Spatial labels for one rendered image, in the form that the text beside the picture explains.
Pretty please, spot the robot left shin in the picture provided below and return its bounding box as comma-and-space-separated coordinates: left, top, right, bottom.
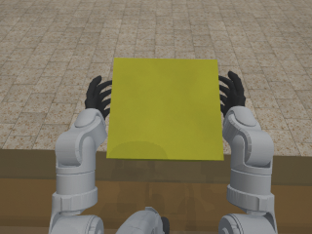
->
144, 207, 165, 234

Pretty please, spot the right robot upper arm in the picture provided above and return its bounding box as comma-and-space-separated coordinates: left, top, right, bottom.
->
218, 214, 276, 234

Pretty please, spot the left robot hand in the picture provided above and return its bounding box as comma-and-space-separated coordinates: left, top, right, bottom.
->
85, 75, 112, 121

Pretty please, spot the left robot forearm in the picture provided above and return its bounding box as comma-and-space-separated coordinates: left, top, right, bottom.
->
48, 108, 107, 234

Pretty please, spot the left robot upper arm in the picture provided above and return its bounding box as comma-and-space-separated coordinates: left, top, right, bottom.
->
51, 214, 104, 234

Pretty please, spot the left robot thigh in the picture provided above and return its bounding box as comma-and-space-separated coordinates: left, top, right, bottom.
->
115, 210, 161, 234

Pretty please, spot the carton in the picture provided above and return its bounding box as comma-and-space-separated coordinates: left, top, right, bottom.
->
106, 58, 224, 162

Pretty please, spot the right robot forearm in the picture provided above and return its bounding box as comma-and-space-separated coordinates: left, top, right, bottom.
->
222, 105, 278, 234

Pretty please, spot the right robot hand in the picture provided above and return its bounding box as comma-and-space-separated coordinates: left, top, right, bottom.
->
218, 70, 246, 118

